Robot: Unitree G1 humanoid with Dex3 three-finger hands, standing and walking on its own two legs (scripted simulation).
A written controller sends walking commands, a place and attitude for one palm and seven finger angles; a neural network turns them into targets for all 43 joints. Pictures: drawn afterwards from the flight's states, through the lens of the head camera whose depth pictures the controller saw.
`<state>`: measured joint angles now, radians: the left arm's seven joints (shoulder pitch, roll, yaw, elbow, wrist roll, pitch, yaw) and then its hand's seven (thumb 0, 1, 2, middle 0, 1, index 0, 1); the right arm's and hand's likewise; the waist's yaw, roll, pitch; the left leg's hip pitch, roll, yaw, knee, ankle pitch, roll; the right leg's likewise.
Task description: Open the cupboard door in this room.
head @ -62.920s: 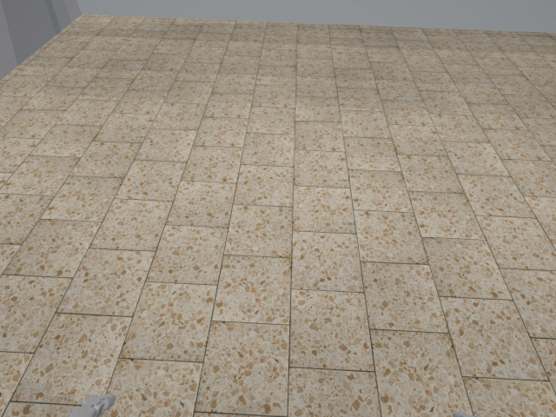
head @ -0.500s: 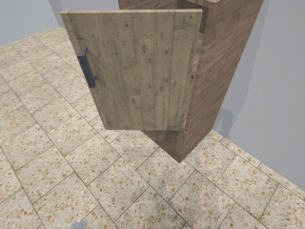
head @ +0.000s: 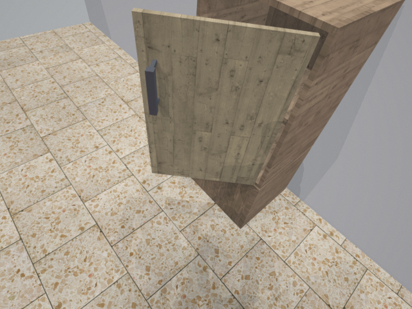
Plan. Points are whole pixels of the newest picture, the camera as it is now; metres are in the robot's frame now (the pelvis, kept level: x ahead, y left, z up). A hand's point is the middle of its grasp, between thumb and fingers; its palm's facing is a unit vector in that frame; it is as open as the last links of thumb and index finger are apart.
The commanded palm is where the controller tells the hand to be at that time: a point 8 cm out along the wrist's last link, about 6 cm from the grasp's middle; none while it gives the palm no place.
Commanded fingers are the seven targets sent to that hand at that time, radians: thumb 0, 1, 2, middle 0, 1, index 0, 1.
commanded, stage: come to a stop and stand still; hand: left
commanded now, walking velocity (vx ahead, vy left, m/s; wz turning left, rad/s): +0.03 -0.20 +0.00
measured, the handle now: (153, 88) +0.60 +0.18 +0.08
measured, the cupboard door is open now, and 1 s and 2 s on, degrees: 44 44 44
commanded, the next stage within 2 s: look again from close up in 1.42 s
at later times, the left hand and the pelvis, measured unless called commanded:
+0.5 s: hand out of the picture +0.01 +0.13 -0.17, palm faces +0.00 -0.98 -0.22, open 7.2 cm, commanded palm none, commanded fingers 0.00 0.90 0.90 -0.20 -0.30 -0.20 -0.30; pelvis -0.03 -0.05 +0.00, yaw +0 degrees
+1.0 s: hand out of the picture -0.03 +0.08 -0.18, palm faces +0.06 -0.99 -0.13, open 7.4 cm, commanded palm none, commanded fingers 0.00 0.90 0.90 -0.20 -0.30 -0.20 -0.30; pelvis +0.00 -0.06 +0.00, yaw +0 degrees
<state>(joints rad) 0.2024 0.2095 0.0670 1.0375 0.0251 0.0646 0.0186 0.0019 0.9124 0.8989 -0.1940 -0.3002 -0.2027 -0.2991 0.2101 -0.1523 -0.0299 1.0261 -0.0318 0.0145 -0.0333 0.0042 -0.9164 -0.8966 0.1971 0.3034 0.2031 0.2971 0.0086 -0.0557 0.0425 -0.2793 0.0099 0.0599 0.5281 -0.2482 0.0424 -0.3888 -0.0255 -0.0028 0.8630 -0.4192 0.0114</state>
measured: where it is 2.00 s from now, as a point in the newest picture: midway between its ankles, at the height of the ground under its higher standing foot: outside the picture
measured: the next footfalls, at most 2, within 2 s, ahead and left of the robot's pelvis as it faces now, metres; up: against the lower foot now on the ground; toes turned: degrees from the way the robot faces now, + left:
right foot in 0.36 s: -0.03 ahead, -0.16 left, +0.00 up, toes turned -4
